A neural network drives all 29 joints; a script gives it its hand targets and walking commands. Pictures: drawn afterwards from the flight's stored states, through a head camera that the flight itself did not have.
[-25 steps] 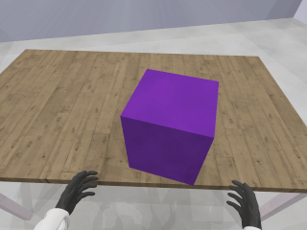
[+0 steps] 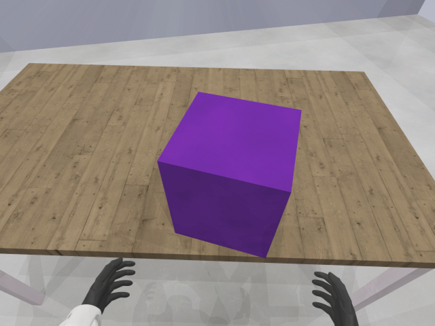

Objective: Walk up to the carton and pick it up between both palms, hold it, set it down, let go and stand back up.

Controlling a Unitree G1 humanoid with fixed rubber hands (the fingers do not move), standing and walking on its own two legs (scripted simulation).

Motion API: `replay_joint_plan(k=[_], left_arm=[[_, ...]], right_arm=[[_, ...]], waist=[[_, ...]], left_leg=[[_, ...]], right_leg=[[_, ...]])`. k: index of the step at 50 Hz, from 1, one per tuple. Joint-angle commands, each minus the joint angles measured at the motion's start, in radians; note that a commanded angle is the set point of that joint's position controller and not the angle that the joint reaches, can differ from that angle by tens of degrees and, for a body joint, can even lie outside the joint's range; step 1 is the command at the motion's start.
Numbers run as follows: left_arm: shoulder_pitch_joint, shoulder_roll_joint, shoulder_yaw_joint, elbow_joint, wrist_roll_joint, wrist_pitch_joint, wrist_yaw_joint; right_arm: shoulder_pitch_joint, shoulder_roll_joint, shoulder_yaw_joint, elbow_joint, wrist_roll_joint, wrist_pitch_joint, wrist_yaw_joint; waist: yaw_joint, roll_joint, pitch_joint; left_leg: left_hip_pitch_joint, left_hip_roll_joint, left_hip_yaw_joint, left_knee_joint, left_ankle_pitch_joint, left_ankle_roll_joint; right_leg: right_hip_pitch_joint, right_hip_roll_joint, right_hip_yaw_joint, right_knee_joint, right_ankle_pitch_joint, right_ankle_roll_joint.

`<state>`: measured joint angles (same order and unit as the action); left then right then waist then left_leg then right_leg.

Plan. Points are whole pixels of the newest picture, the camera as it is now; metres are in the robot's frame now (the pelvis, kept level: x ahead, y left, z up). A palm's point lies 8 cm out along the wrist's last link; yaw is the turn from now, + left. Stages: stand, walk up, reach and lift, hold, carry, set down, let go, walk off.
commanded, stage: set down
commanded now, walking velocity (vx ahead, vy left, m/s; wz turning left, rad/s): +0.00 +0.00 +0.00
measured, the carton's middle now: (232, 176) +0.39 +0.01 +0.04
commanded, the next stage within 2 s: let go in 0.36 s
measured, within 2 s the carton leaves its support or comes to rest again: neither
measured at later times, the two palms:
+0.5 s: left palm (107, 310) +0.15 +0.23 -0.08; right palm (352, 324) +0.16 -0.22 -0.08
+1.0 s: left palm out of the picture +0.11 +0.26 -0.09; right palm out of the picture +0.12 -0.24 -0.10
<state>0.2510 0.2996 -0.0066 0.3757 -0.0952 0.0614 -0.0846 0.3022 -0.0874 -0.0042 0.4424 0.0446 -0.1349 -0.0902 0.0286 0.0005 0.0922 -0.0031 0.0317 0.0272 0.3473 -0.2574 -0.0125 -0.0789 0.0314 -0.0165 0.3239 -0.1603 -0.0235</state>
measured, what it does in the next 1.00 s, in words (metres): stands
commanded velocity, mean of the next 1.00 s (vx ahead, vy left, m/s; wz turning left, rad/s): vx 0.00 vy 0.00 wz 0.00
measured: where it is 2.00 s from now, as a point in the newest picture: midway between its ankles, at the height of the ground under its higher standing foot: outside the picture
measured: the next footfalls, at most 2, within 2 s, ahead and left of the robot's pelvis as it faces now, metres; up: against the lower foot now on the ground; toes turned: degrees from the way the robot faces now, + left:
none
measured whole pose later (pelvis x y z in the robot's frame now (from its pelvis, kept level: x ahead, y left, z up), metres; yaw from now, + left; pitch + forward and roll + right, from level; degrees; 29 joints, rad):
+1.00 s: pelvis +0.00 +0.01 -0.01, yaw +1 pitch -2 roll +0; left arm 0.28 0.24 0.02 0.62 0.02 -0.02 0.00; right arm 0.24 -0.23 -0.03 0.73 -0.01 -0.06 0.01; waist 0.01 0.01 0.01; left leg -0.12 0.01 0.02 0.45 -0.30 0.00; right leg -0.20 0.01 -0.02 0.45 -0.21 -0.01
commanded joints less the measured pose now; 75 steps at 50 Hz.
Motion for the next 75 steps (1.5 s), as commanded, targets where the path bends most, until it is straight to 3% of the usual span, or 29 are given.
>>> replay_joint_plan(k=[1,11,15,19,23,26,30,35,41,42,43,45,48,53,55,60,63,66,68,72,75], left_arm=[[-0.058,0.110,0.053,-0.104,0.011,-0.021,0.017],[-0.083,0.051,0.041,-0.038,0.052,0.010,0.062],[-0.105,0.027,0.036,0.018,0.070,0.036,0.080],[-0.121,0.025,0.038,0.009,0.077,0.035,0.101],[-0.121,0.017,0.042,0.049,0.077,0.031,0.093],[-0.115,0.011,0.048,0.020,0.092,0.030,0.104],[-0.127,-0.005,0.033,0.029,0.089,0.041,0.101],[-0.125,-0.002,0.041,0.014,0.101,0.049,0.104],[-0.129,0.000,0.040,0.028,0.093,0.059,0.103],[-0.131,0.003,0.041,0.024,0.092,0.059,0.102],[0.030,0.063,0.081,0.121,0.127,-0.031,0.111],[0.029,0.079,0.082,0.145,0.115,-0.089,0.100],[0.003,0.055,0.071,0.156,0.118,-0.116,0.090],[0.046,0.071,0.060,0.188,0.118,-0.124,0.088],[0.061,0.078,0.058,0.200,0.115,-0.125,0.088],[0.090,0.093,0.046,0.229,0.113,-0.123,0.093],[0.106,0.102,0.040,0.246,0.112,-0.122,0.097],[0.129,0.102,0.033,0.264,0.110,-0.118,0.099],[0.141,0.101,0.032,0.275,0.113,-0.116,0.100],[0.161,0.106,0.030,0.293,0.111,-0.116,0.099],[0.159,0.109,0.030,0.300,0.111,-0.118,0.102]], right_arm=[[-0.060,-0.071,-0.035,-0.075,-0.017,-0.052,0.014],[-0.113,-0.122,-0.053,0.067,-0.042,-0.067,0.064],[-0.173,-0.165,-0.073,0.121,-0.063,-0.065,0.097],[-0.182,-0.172,-0.063,0.163,-0.050,-0.066,0.114],[-0.187,-0.172,-0.057,0.177,-0.063,-0.081,0.112],[-0.183,-0.182,-0.060,0.196,-0.057,-0.095,0.114],[-0.196,-0.188,-0.069,0.194,-0.072,-0.098,0.110],[-0.188,-0.177,-0.062,0.203,-0.062,-0.101,0.107],[-0.184,-0.181,-0.063,0.188,-0.068,-0.097,0.107],[-0.178,-0.175,-0.060,0.186,-0.068,-0.094,0.108],[-0.087,-0.271,-0.069,0.225,-0.062,-0.002,0.083],[-0.070,-0.268,-0.069,0.200,-0.055,0.047,0.081],[-0.056,-0.259,-0.064,0.205,-0.057,0.067,0.090],[-0.032,-0.278,-0.060,0.224,-0.055,0.073,0.101],[-0.021,-0.287,-0.058,0.231,-0.058,0.076,0.102],[0.015,-0.304,-0.051,0.248,-0.057,0.081,0.104],[0.032,-0.314,-0.047,0.258,-0.057,0.086,0.105],[0.052,-0.315,-0.048,0.271,-0.055,0.089,0.104],[0.063,-0.312,-0.046,0.275,-0.054,0.092,0.105],[0.079,-0.313,-0.038,0.281,-0.054,0.096,0.103],[0.090,-0.313,-0.036,0.291,-0.053,0.095,0.103]], waist=[[-0.002,0.031,-0.074],[-0.004,0.041,-0.079],[-0.005,0.039,-0.065],[-0.011,0.038,-0.099],[-0.016,-0.015,-0.115],[-0.007,0.015,-0.131],[-0.014,0.002,-0.092],[-0.008,0.024,-0.108],[-0.011,0.003,-0.094],[-0.010,-0.003,-0.095],[0.010,0.096,-0.163],[-0.016,0.032,-0.183],[-0.029,-0.014,-0.121],[-0.029,0.010,-0.095],[-0.025,-0.008,-0.104],[-0.025,0.010,-0.077],[-0.025,-0.017,-0.067],[-0.022,0.016,-0.044],[-0.020,-0.009,-0.036],[-0.022,0.013,-0.011],[-0.028,-0.003,-0.020]], left_leg=[[-0.135,-0.009,0.056,-0.057,0.214,-0.006],[-0.140,-0.012,0.055,-0.053,0.257,-0.018],[-0.133,0.004,0.046,-0.050,0.203,-0.013],[-0.133,0.002,0.045,-0.031,0.250,-0.017],[-0.121,-0.021,0.050,-0.017,0.241,-0.005],[-0.108,-0.017,0.049,-0.012,0.274,-0.012],[-0.131,-0.020,0.051,-0.022,0.214,-0.011],[-0.145,-0.022,0.053,-0.009,0.255,-0.016],[-0.162,-0.025,0.054,-0.015,0.199,-0.006],[-0.164,-0.025,0.053,-0.013,0.198,-0.004],[-0.180,0.051,-0.052,0.062,0.287,0.025],[-0.126,0.083,-0.086,0.065,0.249,0.045],[-0.158,0.083,-0.093,0.048,0.142,0.047],[-0.200,0.078,-0.102,0.023,0.100,0.053],[-0.204,0.076,-0.104,0.021,0.085,0.049],[-0.229,0.066,-0.113,0.013,0.025,0.047],[-0.240,0.068,-0.122,0.009,0.006,0.045],[-0.274,0.068,-0.131,-0.007,-0.042,0.046],[-0.288,0.069,-0.137,-0.012,-0.088,0.046],[-0.317,0.060,-0.139,-0.019,-0.133,0.044],[-0.300,0.056,-0.136,-0.004,-0.104,0.040]], right_leg=[[0.127,-0.035,0.027,-0.031,0.090,-0.006],[0.117,-0.013,0.009,-0.017,0.080,-0.015],[0.053,-0.009,-0.001,-0.017,0.006,-0.018],[0.077,-0.008,-0.001,0.007,0.066,-0.015],[0.075,-0.022,0.012,0.002,0.120,0.001],[0.089,-0.019,0.011,0.007,0.150,-0.003],[0.087,-0.019,0.011,0.000,0.114,-0.004],[0.105,-0.018,0.010,0.012,0.142,-0.008],[0.094,-0.020,0.013,0.011,0.110,-0.006],[0.095,-0.024,0.014,0.011,0.117,-0.001],[0.008,-0.125,0.072,0.096,0.267,-0.005],[-0.032,-0.139,0.092,0.095,0.248,-0.007],[-0.100,-0.137,0.101,0.075,0.175,-0.006],[-0.088,-0.143,0.111,0.086,0.159,-0.009],[-0.082,-0.141,0.104,0.088,0.141,-0.005],[-0.100,-0.141,0.108,0.079,0.068,0.000],[-0.108,-0.141,0.102,0.077,0.039,0.003],[-0.121,-0.138,0.101,0.080,0.000,0.005],[-0.123,-0.130,0.096,0.076,-0.053,0.008],[-0.153,-0.135,0.103,0.066,-0.115,0.005],[-0.165,-0.130,0.103,0.067,-0.103,0.008]])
